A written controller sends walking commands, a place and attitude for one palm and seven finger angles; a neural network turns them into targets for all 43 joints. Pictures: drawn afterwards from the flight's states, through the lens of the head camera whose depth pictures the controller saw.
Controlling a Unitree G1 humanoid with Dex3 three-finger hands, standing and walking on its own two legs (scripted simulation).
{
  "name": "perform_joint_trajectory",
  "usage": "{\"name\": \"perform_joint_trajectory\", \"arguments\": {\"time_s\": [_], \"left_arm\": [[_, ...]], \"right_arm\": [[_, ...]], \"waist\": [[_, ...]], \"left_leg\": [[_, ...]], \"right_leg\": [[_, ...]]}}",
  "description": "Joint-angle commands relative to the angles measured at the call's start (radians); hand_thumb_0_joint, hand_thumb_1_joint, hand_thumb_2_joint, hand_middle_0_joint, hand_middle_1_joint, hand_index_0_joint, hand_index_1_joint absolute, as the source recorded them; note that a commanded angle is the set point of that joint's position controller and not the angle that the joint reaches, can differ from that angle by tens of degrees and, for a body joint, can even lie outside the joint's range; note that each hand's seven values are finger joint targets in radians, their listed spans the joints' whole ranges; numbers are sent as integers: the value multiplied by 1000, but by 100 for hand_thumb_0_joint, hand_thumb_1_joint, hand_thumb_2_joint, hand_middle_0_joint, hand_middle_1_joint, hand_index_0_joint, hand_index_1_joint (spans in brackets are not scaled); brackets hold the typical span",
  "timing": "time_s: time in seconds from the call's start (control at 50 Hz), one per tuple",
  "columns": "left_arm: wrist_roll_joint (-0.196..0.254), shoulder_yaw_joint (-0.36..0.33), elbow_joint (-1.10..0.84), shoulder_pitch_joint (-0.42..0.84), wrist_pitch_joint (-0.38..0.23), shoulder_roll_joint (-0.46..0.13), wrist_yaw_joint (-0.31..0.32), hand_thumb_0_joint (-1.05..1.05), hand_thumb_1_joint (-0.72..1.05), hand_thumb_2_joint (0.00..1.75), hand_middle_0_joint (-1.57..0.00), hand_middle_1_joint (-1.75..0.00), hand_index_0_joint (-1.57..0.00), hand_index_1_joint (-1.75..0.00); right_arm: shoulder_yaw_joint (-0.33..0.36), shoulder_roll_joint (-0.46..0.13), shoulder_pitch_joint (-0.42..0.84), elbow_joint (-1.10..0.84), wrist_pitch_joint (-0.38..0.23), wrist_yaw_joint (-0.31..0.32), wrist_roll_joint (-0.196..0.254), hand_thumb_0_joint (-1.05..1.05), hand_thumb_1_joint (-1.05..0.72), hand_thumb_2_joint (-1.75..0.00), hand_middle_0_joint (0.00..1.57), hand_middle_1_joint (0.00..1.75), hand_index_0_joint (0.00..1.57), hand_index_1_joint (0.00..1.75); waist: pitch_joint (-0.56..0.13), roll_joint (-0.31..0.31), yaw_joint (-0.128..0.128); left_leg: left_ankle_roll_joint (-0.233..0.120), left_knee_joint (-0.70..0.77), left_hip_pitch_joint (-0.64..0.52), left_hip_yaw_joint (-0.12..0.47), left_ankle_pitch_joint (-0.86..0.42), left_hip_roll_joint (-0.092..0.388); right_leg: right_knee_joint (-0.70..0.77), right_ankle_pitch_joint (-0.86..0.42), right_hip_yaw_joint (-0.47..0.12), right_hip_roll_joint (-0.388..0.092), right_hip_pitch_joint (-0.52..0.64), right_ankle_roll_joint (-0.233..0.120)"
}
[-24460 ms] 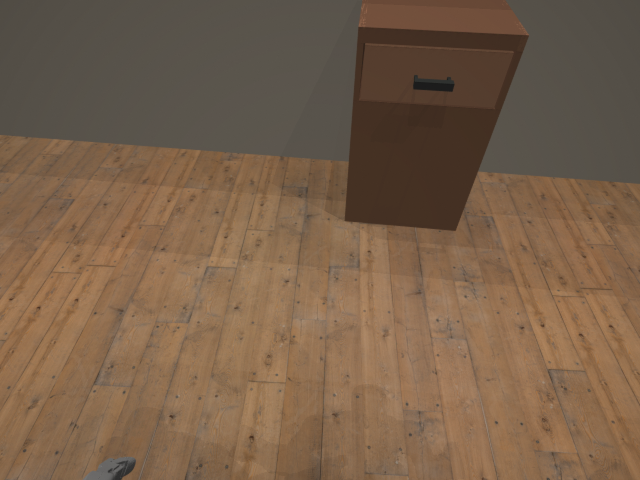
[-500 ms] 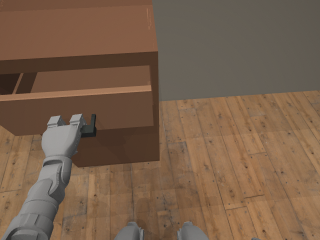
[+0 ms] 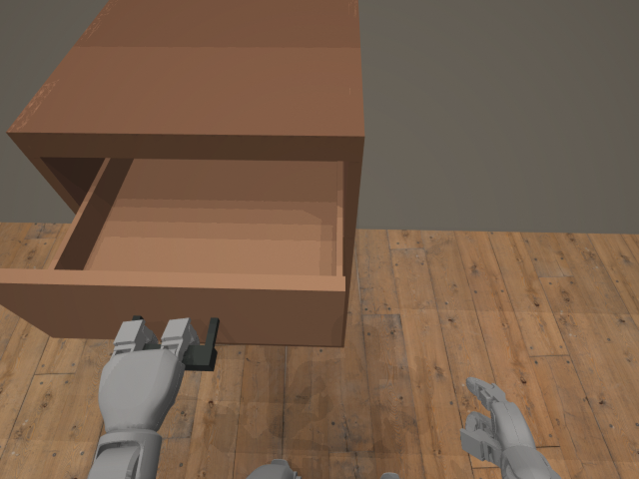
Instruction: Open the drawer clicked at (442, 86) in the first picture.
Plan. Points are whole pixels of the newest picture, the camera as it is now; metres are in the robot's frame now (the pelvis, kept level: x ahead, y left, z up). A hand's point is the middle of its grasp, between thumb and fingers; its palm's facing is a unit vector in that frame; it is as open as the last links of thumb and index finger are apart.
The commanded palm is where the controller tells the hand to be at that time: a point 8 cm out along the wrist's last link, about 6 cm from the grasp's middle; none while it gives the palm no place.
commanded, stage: pull the drawer open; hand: left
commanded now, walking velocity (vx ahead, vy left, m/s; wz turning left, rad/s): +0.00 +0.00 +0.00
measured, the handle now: (170, 340) +0.29 +0.22 -0.02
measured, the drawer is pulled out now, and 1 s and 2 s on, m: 0.21 0.30 0.30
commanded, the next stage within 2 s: open the thumb to release the handle in 0.60 s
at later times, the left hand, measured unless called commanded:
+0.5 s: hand (140, 477) +0.13 +0.22 -0.04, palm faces -0.10 -0.09 -0.99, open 6.3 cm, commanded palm +0.08 +0.22 +0.01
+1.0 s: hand (144, 467) +0.14 +0.22 -0.04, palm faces +0.01 -0.06 -1.00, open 8.0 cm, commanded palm +0.12 +0.23 +0.01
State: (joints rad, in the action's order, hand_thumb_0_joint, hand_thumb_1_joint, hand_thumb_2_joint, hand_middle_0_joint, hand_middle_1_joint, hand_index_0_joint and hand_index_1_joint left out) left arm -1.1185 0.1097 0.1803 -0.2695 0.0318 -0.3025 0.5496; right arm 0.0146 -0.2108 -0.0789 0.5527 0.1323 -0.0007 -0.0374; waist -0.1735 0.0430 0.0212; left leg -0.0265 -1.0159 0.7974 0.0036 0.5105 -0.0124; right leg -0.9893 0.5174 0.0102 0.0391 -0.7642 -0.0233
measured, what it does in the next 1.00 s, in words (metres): stands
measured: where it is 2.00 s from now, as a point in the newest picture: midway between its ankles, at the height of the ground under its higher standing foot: outside the picture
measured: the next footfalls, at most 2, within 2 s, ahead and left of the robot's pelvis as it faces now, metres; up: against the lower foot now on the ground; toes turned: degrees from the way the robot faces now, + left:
none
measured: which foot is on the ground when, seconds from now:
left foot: down 0.00-1.00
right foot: down 0.00-1.00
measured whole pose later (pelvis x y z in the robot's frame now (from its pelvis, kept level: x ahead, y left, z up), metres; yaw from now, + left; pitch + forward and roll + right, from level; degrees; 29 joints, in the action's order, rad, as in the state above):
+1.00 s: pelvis -0.03 -0.03 -0.03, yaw +1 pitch +18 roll +1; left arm -1.07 0.01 0.00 -0.50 -0.10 -0.34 0.59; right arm 0.02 -0.22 -0.10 0.55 0.15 0.01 -0.06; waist -0.18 0.05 0.06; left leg 0.01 -1.18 0.96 0.03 0.53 -0.01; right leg -1.20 0.57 0.04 0.04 -0.94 -0.06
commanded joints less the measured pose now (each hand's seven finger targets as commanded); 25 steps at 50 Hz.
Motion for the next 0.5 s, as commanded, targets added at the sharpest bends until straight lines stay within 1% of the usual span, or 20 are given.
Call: {"name": "perform_joint_trajectory", "arguments": {"time_s": [0.0, 0.02, 0.04, 0.06, 0.1, 0.12, 0.14, 0.16, 0.2, 0.24, 0.28, 0.32, 0.34, 0.36, 0.4, 0.42, 0.44, 0.46, 0.48], "left_arm": [[32, -118, -219, -143, 1, -128, 41, 0, 90, 90, -40, -135, -40, -135], [36, -133, -219, -169, -4, -133, 39, 0, 90, 90, -40, -135, -40, -135], [31, -146, -225, -191, -15, -146, 40, 0, 90, 90, -40, -135, -40, -135], [28, -148, -243, -210, -26, -147, 41, 0, 90, 90, -40, -135, -40, -135], [29, -147, -265, -264, -40, -143, 43, 0, 90, 90, -40, -135, -40, -135], [28, -165, -283, -270, -47, -157, 46, 0, 90, 90, -40, -135, -40, -135], [25, -173, -292, -309, -57, -164, 49, 0, 90, 90, -40, -135, -40, -135], [24, -169, -281, -328, -60, -158, 51, 0, 90, 90, -40, -135, -40, -135], [26, -184, -326, -376, -77, -164, 55, 0, 90, 90, -40, -135, -40, -135], [32, -205, -336, -433, -91, -177, 59, 0, 90, 90, -40, -135, -40, -135], [38, -215, -362, -481, -107, -181, 58, 0, 90, 90, -40, -135, -40, -135], [47, -254, -380, -531, -126, -203, 60, 0, 90, 90, -40, -135, -40, -135], [47, -257, -373, -574, -134, -198, 60, 0, 90, 90, -40, -135, -40, -135], [51, -248, -380, -579, -140, -191, 56, 0, 90, 90, -40, -135, -40, -135], [54, -280, -392, -606, -159, -211, 57, 0, 90, 90, -40, -135, -40, -135], [58, -293, -401, -619, -167, -216, 59, 0, 90, 90, -40, -135, -40, -135], [58, -289, -396, -663, -176, -209, 58, 0, 90, 90, -40, -135, -40, -135], [60, -290, -397, -660, -181, -209, 56, 0, 90, 90, -40, -135, -40, -135], [61, -296, -409, -671, -190, -211, 55, 0, 90, 90, -40, -135, -40, -135]], "right_arm": [[39, -123, 39, -153, -35, -1, -7, 0, -90, -90, 20, 30, 20, 30], [36, -123, 49, -157, -36, -1, -7, 0, -90, -90, 20, 30, 20, 30], [33, -123, 53, -158, -36, -3, -10, 0, -90, -90, 20, 30, 20, 30], [33, -120, 58, -163, -38, -5, -12, 0, -90, -90, 20, 30, 20, 30], [31, -118, 59, -175, -37, -11, -15, 0, -90, -90, 20, 30, 20, 30], [30, -119, 70, -177, -37, -12, -16, 0, -90, -90, 20, 30, 20, 30], [30, -117, 65, -181, -38, -15, -18, 0, -90, -90, 20, 30, 20, 30], [29, -117, 67, -182, -36, -18, -19, 0, -90, -90, 20, 30, 20, 30], [34, -117, 68, -192, -36, -23, -24, 0, -90, -90, 20, 30, 20, 30], [30, -115, 70, -193, -38, -25, -26, 0, -90, -90, 20, 30, 20, 30], [33, -114, 75, -197, -39, -28, -31, 0, -90, -90, 20, 30, 20, 30], [31, -109, 86, -201, -39, -26, -31, 0, -90, -90, 20, 30, 20, 30], [31, -106, 84, -200, -40, -27, -33, 0, -90, -90, 20, 30, 20, 30], [33, -107, 86, -202, -41, -30, -34, 0, -90, -90, 20, 30, 20, 30], [37, -105, 92, -203, -37, -27, -36, 0, -90, -90, 20, 30, 20, 30], [34, -103, 99, -206, -39, -25, -35, 0, -90, -90, 20, 30, 20, 30], [34, -101, 95, -207, -40, -27, -37, 0, -90, -90, 20, 30, 20, 30], [37, -100, 100, -209, -38, -28, -37, 0, -90, -90, 20, 30, 20, 30], [40, -101, 97, -210, -37, -30, -38, 0, -90, -90, 20, 30, 20, 30]], "waist": [[-238, -13, 34], [-230, -19, 38], [-221, -22, 43], [-229, -17, 47], [-225, -1, 52], [-228, 10, 55], [-227, 21, 64], [-203, 3, 59], [-236, -10, 67], [-234, -2, 74], [-233, -16, 75], [-249, -26, 86], [-240, -20, 92], [-219, -30, 85], [-218, -37, 91], [-231, -25, 95], [-225, -10, 100], [-198, -28, 94], [-222, -15, 104]], "left_leg": [[2, 91, -258, 17, -500, -7], [3, 90, -245, 16, -495, -7], [3, 85, -233, 13, -471, -11], [1, 77, -226, 11, -472, -13], [1, 68, -214, 9, -461, -17], [2, 63, -213, 10, -469, -16], [3, 57, -210, 9, -459, -19], [3, 53, -194, 11, -437, -19], [0, 36, -183, 9, -437, -22], [1, 28, -170, 7, -437, -27], [0, 14, -153, 4, -420, -31], [-1, 9, -132, 6, -426, -33], [-1, 5, -127, 0, -416, -36], [-1, 1, -115, 2, -396, -36], [-2, -8, -87, -1, -364, -37], [-2, -9, -86, -1, -372, -36], [1, -16, -92, -4, -364, -37], [0, -18, -74, -3, -342, -36], [0, -25, -72, -6, -341, -38]], "right_leg": [[92, -494, 29, 10, 110, -30], [89, -506, 23, 9, 116, -32], [85, -506, 16, 9, 115, -31], [78, -518, 12, 9, 116, -32], [68, -510, 12, 8, 108, -33], [62, -517, 3, 7, 106, -37], [54, -511, 1, 8, 101, -37], [52, -494, 5, 9, 84, -37], [42, -512, -8, 8, 90, -38], [30, -537, -18, 6, 93, -40], [26, -549, -32, 3, 88, -39], [16, -575, -39, 0, 106, -42], [14, -571, -39, -1, 102, -40], [16, -562, -48, -2, 84, -41], [13, -540, -50, -5, 79, -40], [9, -549, -57, -6, 79, -43], [6, -526, -56, -6, 60, -42], [7, -506, -54, -6, 44, -43], [4, -503, -58, -7, 46, -42]]}}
